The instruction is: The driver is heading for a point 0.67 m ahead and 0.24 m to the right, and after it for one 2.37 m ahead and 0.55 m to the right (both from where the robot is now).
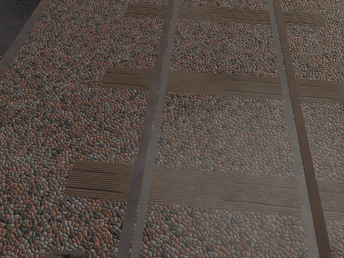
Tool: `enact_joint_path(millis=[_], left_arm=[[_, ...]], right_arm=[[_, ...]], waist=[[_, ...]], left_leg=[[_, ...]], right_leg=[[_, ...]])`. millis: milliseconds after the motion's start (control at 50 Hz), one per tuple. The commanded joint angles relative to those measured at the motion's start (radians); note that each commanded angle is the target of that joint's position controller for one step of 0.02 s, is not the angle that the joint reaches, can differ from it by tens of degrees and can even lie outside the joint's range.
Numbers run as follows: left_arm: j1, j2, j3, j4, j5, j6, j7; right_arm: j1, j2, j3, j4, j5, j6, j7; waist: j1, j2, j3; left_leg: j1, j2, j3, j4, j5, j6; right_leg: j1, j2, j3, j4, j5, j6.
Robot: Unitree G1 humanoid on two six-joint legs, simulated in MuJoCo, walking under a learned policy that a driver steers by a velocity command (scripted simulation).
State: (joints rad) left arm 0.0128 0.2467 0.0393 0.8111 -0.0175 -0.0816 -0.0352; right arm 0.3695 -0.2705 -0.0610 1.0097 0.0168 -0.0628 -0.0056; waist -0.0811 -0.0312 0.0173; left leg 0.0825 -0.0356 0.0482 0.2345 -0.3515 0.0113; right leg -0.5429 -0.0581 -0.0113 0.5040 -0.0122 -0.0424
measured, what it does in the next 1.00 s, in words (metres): walks ahead, turning right: right foot, then left foot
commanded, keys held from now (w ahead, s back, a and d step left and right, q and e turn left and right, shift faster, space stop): w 0.32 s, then w+e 0.36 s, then e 0.32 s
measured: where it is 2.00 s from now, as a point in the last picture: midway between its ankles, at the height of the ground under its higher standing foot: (195, 205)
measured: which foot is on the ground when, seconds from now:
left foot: down 0.00-0.04, up 0.06-0.54, down 0.56-1.00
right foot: up 0.00-0.02, down 0.04-0.58, up 0.60-1.00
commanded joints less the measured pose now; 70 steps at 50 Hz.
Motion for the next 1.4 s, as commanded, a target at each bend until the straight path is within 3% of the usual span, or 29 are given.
enact_joint_path(millis=[20,40,60,80,100,140,220,300,460,520,560,580,600,620,660,680,760,840,960,1000,1020,1040,1060,1080,1100,1120,1180,1260,1400], left_arm=[[0.174,0.172,0.064,-0.002,0.002,-0.016,0.002],[0.358,0.238,0.086,0.041,0.014,-0.014,0.011],[0.432,0.32,0.104,0.067,0.015,-0.007,0.011],[0.426,0.22,0.075,0.06,0.007,-0.007,0.009],[0.339,0.182,0.06,0.046,0.007,-0.01,0.012],[0.213,0.131,0.045,0.024,0.02,-0.015,0.01],[0.203,0.123,0.042,0.043,0.022,-0.029,0.009],[0.258,0.156,0.05,0.072,0.018,-0.023,0.03],[0.383,0.173,0.059,0.13,-0.007,0.004,0.048],[0.359,0.189,0.069,0.127,-0.008,0.018,0.055],[0.341,0.135,0.05,0.104,0.004,0.023,0.053],[0.418,0.04,0.024,0.071,0.013,0.013,0.051],[0.453,0.031,0.018,0.066,-0.008,-0.002,0.05],[0.392,0.136,0.046,0.063,-0.03,-0.007,0.05],[0.305,0.138,0.055,0.045,-0.027,0.001,0.056],[0.305,0.125,0.063,0.046,-0.019,0.012,0.058],[0.306,0.072,0.065,0.009,-0.006,0.058,0.059],[0.213,0.05,0.053,-0.044,0.006,0.062,0.035],[0.123,0.104,0.068,-0.124,0.013,0.08,-0.009],[0.22,0.142,0.089,-0.112,0.013,0.079,-0.012],[0.31,0.198,0.114,-0.09,0.016,0.075,0.001],[0.344,0.309,0.139,-0.1,0.02,0.077,0.029],[0.281,0.347,0.13,-0.147,0.039,0.074,0.029],[0.269,0.272,0.111,-0.167,0.031,0.069,0.015],[0.212,0.233,0.099,-0.174,0.021,0.061,0.015],[0.165,0.21,0.094,-0.173,0.007,0.062,0.021],[0.117,0.196,0.087,-0.193,0.027,0.076,0.045],[0.14,0.219,0.096,-0.199,0.016,0.08,0.065],[0.127,0.211,0.092,-0.218,0.012,0.103,0.072]], right_arm=[[-0.033,-0.164,-0.031,-0.041,0.001,0.01,-0.008],[-0.026,-0.13,-0.014,-0.063,-0.015,0.01,-0.009],[0.096,0.001,0.024,-0.072,-0.019,-0.013,0.003],[0.047,-0.081,0.008,-0.059,-0.001,-0.038,0.009],[-0.047,-0.145,-0.01,-0.089,0.028,-0.055,0.015],[-0.129,-0.133,-0.015,-0.102,0.015,-0.057,0.004],[-0.1,-0.067,-0.013,-0.094,-0.001,-0.013,-0.002],[-0.231,-0.062,-0.012,-0.139,-0.014,-0.009,0.0],[-0.464,-0.061,-0.001,-0.216,-0.001,-0.038,0.03],[-0.39,-0.111,-0.018,-0.205,0.002,-0.053,0.035],[-0.118,-0.193,-0.057,-0.136,-0.013,-0.06,0.021],[0.014,-0.29,-0.082,-0.119,-0.03,-0.055,0.013],[0.035,-0.256,-0.071,-0.109,-0.022,-0.046,0.018],[-0.032,-0.169,-0.046,-0.124,-0.016,-0.047,0.018],[-0.164,-0.094,-0.024,-0.14,-0.019,-0.047,0.017],[-0.205,-0.069,-0.017,-0.14,-0.025,-0.05,0.017],[-0.252,-0.099,-0.029,-0.129,-0.042,-0.056,0.005],[-0.265,-0.14,-0.04,-0.132,-0.033,-0.032,-0.026],[-0.238,-0.191,-0.056,-0.129,0.01,0.014,-0.04],[-0.261,-0.194,-0.061,-0.142,0.023,0.029,-0.044],[-0.217,-0.168,-0.054,-0.136,0.013,0.034,-0.039],[-0.191,-0.103,-0.031,-0.164,-0.037,0.032,-0.029],[-0.124,-0.076,-0.016,-0.194,-0.05,0.026,-0.015],[-0.179,-0.14,-0.03,-0.182,-0.018,0.023,-0.004],[-0.239,-0.144,-0.032,-0.201,0.005,0.024,-0.005],[-0.25,-0.131,-0.033,-0.188,-0.005,0.032,-0.019],[-0.247,-0.143,-0.043,-0.191,-0.027,0.057,-0.035],[-0.261,-0.108,-0.031,-0.2,-0.026,0.057,-0.042],[-0.282,-0.126,-0.031,-0.224,-0.01,0.038,-0.022]], waist=[[0.161,0.103,-0.1],[0.222,0.021,-0.244],[0.166,-0.239,-0.371],[0.197,-0.184,-0.377],[0.186,-0.135,-0.224],[0.131,-0.022,-0.076],[0.065,-0.042,-0.033],[0.09,-0.022,0.012],[0.146,-0.03,0.061],[0.086,-0.061,0.021],[-0.035,-0.024,-0.166],[-0.031,0.182,-0.331],[-0.021,0.36,-0.412],[-0.02,0.243,-0.269],[0.024,0.141,-0.092],[0.053,0.155,-0.05],[0.114,0.127,0.0],[0.097,0.114,-0.012],[0.085,0.118,-0.036],[0.143,0.104,-0.077],[0.176,0.027,-0.13],[0.149,-0.199,-0.192],[0.075,-0.279,-0.348],[0.136,-0.105,-0.38],[0.122,-0.063,-0.276],[0.095,0.014,-0.189],[0.057,-0.058,-0.138],[0.07,-0.064,-0.163],[0.089,-0.138,-0.146]], left_leg=[[-0.038,0.239,-0.067,0.267,0.816,0.117],[-0.228,0.182,-0.027,0.551,0.616,0.084],[-0.644,-0.01,-0.016,0.921,0.016,0.014],[-0.769,0.004,-0.16,1.056,-0.227,0.027],[-0.843,0.058,-0.158,1.088,-0.162,0.045],[-0.784,0.144,-0.117,0.982,-0.006,0.042],[-0.676,0.19,-0.111,0.84,0.087,0.018],[-0.759,0.189,-0.101,0.614,0.291,-0.014],[-0.676,0.11,-0.088,0.276,0.411,-0.019],[-0.538,0.088,-0.084,0.233,0.316,0.006],[-0.131,0.135,-0.115,0.252,0.298,0.07],[0.254,0.377,-0.436,0.245,0.22,0.178],[0.33,0.476,-0.76,0.092,0.037,0.257],[0.211,0.439,-0.657,0.063,-0.062,0.212],[-0.056,0.366,-0.408,0.007,0.025,0.153],[-0.146,0.333,-0.319,-0.027,0.087,0.139],[-0.28,0.312,-0.077,-0.041,0.627,0.166],[-0.283,0.274,0.089,-0.028,0.715,0.158],[-0.122,0.333,0.112,0.113,0.753,0.124],[-0.115,0.305,0.136,0.303,0.827,0.083],[-0.172,0.239,0.16,0.496,0.726,0.03],[-0.421,0.147,0.176,0.807,0.193,-0.043],[-0.685,-0.029,0.015,1.101,-0.402,-0.089],[-0.728,0.018,-0.129,1.143,-0.335,-0.068],[-0.757,0.049,-0.126,1.111,-0.249,-0.045],[-0.753,0.083,-0.124,1.028,-0.174,-0.046],[-0.628,0.076,-0.116,0.893,-0.059,-0.052],[-0.609,0.051,-0.131,0.713,-0.008,-0.082],[-0.485,0.014,-0.126,0.466,0.019,-0.073]], right_leg=[[0.287,0.052,-0.044,-0.033,-0.041,-0.062],[0.596,-0.086,0.108,0.007,-0.019,-0.12],[0.948,-0.317,0.584,-0.088,-0.216,-0.287],[0.951,-0.327,0.723,-0.194,-0.33,-0.283],[0.827,-0.295,0.579,-0.212,-0.311,-0.235],[0.558,-0.221,0.368,-0.264,-0.127,-0.196],[0.388,-0.173,0.224,-0.361,-0.012,-0.197],[0.402,-0.156,0.145,-0.402,0.013,-0.187],[0.487,-0.163,0.147,-0.326,-0.009,-0.152],[0.519,-0.187,0.193,-0.228,0.064,-0.124],[0.394,-0.085,0.131,0.102,0.128,-0.071],[0.058,0.055,0.038,0.474,-0.191,0.0],[-0.137,0.102,0.099,0.687,-0.598,0.014],[-0.216,0.038,0.149,0.783,-0.551,0.004],[-0.191,-0.044,0.111,0.741,-0.386,-0.005],[-0.145,-0.074,0.119,0.691,-0.332,-0.004],[-0.071,-0.075,0.09,0.6,-0.252,0.033],[-0.003,-0.053,0.016,0.325,-0.038,0.046],[0.045,-0.006,-0.032,0.142,-0.103,-0.003],[0.173,0.052,-0.071,0.039,-0.103,-0.048],[0.334,0.082,-0.05,-0.05,0.074,-0.084],[0.548,-0.133,0.248,-0.033,0.578,-0.167],[0.75,-0.342,0.654,-0.066,0.585,-0.409],[0.699,-0.307,0.605,-0.125,0.401,-0.379],[0.602,-0.257,0.493,-0.141,0.265,-0.318],[0.49,-0.199,0.416,-0.161,0.138,-0.253],[0.291,-0.123,0.35,-0.204,0.034,-0.212],[0.299,-0.103,0.358,-0.193,-0.003,-0.207],[0.244,-0.065,0.47,-0.222,-0.438,-0.172]])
